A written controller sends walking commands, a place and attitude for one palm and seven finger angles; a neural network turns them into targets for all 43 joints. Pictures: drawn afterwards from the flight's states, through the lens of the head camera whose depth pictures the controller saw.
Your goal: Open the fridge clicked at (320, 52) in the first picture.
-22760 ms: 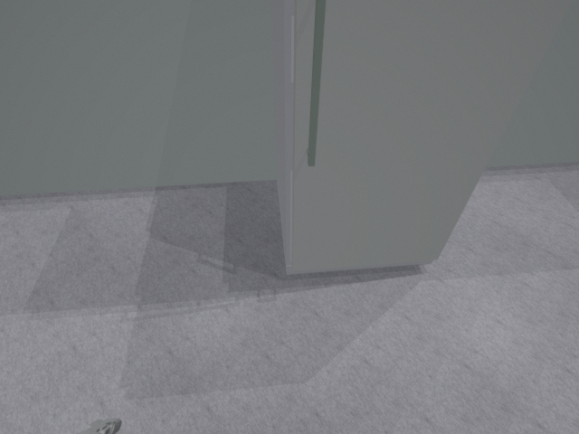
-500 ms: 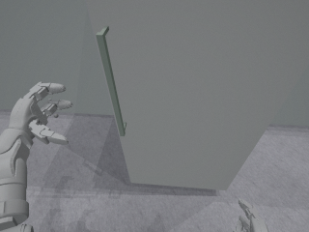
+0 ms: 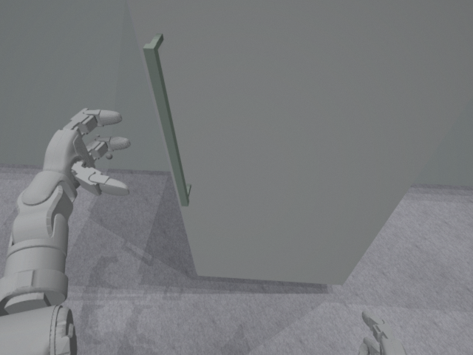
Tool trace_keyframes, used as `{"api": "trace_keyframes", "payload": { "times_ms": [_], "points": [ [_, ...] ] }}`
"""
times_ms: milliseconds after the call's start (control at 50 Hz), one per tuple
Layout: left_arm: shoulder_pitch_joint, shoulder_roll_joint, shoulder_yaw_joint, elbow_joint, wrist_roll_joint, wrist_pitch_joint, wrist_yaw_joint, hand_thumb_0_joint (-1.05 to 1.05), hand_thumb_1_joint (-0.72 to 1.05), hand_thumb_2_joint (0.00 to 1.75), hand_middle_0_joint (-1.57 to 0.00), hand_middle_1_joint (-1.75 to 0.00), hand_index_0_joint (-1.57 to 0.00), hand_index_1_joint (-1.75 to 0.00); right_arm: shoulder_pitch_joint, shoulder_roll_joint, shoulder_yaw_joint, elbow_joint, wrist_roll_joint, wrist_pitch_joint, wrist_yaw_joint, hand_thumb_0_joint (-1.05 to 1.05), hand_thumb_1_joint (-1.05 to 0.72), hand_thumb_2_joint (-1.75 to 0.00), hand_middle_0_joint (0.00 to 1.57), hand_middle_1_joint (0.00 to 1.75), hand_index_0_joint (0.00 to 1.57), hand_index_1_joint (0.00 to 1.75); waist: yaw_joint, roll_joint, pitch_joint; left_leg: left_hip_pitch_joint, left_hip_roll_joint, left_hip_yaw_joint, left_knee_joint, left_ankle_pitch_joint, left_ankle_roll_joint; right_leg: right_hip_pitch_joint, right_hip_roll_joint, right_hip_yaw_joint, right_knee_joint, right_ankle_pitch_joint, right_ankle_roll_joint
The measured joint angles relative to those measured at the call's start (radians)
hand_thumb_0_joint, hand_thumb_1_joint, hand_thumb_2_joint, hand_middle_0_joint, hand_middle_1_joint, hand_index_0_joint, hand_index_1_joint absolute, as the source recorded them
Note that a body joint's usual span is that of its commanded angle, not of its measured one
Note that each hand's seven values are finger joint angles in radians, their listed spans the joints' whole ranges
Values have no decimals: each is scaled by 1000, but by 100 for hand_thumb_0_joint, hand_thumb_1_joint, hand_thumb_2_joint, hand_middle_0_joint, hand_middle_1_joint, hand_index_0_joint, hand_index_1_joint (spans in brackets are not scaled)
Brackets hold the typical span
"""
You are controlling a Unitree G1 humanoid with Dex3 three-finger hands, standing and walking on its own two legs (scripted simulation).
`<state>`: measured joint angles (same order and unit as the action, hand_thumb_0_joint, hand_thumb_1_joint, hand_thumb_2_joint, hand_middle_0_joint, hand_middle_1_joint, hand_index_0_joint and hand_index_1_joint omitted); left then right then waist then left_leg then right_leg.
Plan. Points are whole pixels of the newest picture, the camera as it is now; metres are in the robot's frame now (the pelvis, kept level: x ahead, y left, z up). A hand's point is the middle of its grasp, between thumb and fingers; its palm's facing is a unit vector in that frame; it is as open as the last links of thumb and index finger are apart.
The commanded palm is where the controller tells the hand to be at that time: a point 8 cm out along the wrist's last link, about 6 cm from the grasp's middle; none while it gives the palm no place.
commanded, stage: move the hooked fingers beside the handle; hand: left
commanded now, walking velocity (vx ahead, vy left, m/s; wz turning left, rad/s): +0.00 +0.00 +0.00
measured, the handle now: (174, 137) +0.51 +0.16 +0.09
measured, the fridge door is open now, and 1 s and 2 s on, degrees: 0 0 0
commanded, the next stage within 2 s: feel for the door with the fingertips in 1.28 s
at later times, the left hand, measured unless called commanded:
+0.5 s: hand (123, 134) +0.43 +0.22 +0.16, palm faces -0.02 -1.00 +0.00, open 14.0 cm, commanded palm +0.41 +0.28 +0.15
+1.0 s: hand (122, 140) +0.43 +0.23 +0.15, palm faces -0.02 -1.00 +0.00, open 14.0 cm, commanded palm +0.41 +0.28 +0.15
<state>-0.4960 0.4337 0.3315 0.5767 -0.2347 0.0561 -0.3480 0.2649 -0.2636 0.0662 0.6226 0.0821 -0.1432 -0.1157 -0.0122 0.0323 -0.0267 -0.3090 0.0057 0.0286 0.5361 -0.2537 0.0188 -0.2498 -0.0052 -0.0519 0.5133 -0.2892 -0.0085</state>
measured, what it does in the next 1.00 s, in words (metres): stands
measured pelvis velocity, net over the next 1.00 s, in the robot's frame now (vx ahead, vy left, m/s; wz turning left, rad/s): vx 0.00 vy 0.00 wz -0.02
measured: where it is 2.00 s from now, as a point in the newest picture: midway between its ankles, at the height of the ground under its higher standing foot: outside the picture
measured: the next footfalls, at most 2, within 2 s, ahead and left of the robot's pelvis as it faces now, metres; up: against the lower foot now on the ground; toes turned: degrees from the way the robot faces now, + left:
none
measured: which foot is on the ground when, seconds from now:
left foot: down 0.00-1.00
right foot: down 0.00-1.00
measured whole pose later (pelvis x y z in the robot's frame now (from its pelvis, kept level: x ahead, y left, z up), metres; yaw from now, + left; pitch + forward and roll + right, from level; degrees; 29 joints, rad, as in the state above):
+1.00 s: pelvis +0.00 +0.00 -0.01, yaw -1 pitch +6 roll -1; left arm -0.70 0.50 0.34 0.89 -0.20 -0.08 -0.36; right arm 0.35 -0.29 0.04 0.62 0.08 -0.06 -0.09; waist -0.06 0.03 -0.06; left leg -0.43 0.02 0.04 0.61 -0.29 0.02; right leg -0.36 0.01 -0.04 0.57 -0.31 -0.01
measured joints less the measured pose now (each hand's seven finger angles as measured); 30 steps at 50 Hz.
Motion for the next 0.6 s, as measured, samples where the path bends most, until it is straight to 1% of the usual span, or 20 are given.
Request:
{"api": "trace_keyframes", "payload": {
  "times_ms": [140, 240, 340, 440, 520, 600],
  "points": [
    [-65, 10, 11, 85, 6, -49, -4, -2, -50, 30, -30, -120, -30, -120, 25, -8, -7, 14, -4, 15, 4, 1, -90, -90, 21, 30, 20, 30, -14, -5, -4, -17, 5, 3, 7, -6, -2, -18, 4, 4, 6, -3, -2],
    [-110, 44, 34, 175, 18, -63, -13, -2, -49, 30, -30, -120, -30, -120, 46, -17, -14, 19, -5, 32, 9, 1, -90, -90, 21, 30, 20, 30, -29, -9, -10, -35, 10, 7, 18, -13, -3, -38, 9, 8, 16, -8, -4],
    [-134, 60, 42, 225, 18, -91, -28, -2, -49, 30, -30, -120, -30, -120, 70, -29, -26, 23, -6, 45, 12, 1, -90, -90, 21, 30, 20, 30, -35, -7, -12, -55, 13, 9, 32, -20, -3, -57, 11, 10, 25, -12, -4],
    [-169, 61, 37, 255, 19, -123, -34, -2, -50, 30, -30, -120, -30, -120, 84, -32, -32, 32, -7, 53, 13, 1, -91, -90, 20, 30, 20, 30, -39, -11, -13, -72, 14, 6, 45, -25, -3, -71, 12, 8, 34, -15, -4],
    [-213, 59, 24, 297, 24, -132, -28, -2, -50, 30, -30, -120, -30, -120, 87, -31, -32, 37, -9, 58, 17, 1, -91, -90, 20, 30, 20, 30, -45, -10, -18, -89, 13, 5, 55, -28, -2, -86, 11, 6, 42, -18, -3],
    [-234, 66, 33, 345, 33, -134, -22, -2, -50, 30, -30, -120, -30, -120, 85, -28, -29, 27, -11, 69, 23, 1, -91, -90, 20, 30, 20, 30, -56, -9, -24, -104, 14, 11, 60, -29, 0, -106, 12, 13, 51, -18, -1]
  ]
}}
